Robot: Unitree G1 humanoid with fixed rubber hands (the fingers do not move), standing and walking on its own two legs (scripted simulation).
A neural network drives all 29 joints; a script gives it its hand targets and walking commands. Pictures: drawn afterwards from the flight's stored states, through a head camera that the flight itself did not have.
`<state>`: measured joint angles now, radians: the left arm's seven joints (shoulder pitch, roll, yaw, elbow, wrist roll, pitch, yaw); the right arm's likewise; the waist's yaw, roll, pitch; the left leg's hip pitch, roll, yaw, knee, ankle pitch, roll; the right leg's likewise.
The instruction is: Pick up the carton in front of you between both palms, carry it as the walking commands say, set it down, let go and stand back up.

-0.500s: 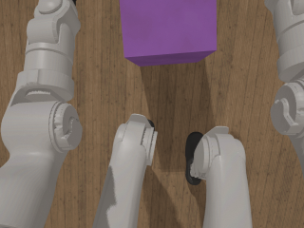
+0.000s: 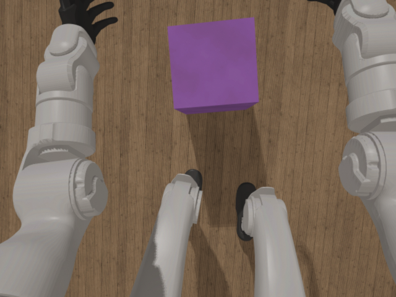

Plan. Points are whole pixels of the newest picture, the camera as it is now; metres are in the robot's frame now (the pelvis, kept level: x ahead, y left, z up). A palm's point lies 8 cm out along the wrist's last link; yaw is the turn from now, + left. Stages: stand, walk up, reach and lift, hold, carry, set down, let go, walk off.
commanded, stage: set down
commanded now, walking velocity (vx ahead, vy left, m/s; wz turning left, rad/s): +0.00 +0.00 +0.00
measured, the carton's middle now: (213, 75) +0.54 +0.07 -0.45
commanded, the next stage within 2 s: let go in 0.14 s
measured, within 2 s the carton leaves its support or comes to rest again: neither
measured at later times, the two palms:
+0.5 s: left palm (26, 60) +0.44 +0.27 +0.01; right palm out of the picture +0.48 -0.15 +0.01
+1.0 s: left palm out of the picture +0.27 +0.25 +0.12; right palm out of the picture +0.33 -0.21 +0.11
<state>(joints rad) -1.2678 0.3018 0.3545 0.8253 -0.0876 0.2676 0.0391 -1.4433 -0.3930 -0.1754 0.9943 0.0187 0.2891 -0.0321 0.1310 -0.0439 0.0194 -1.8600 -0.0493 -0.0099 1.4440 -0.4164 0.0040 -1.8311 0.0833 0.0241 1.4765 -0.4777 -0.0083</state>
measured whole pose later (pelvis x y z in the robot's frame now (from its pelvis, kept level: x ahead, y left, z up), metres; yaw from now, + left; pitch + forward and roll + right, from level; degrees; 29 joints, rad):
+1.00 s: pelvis +0.09 +0.01 +0.20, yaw +1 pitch +12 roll +0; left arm 0.11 0.20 0.05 0.46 -0.03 0.01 -0.08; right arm 0.00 -0.18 -0.11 0.54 -0.04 0.02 0.00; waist 0.06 0.03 0.00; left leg -0.51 -0.05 -0.05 0.54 -0.25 0.02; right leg -0.47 0.05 0.06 0.55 -0.29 -0.01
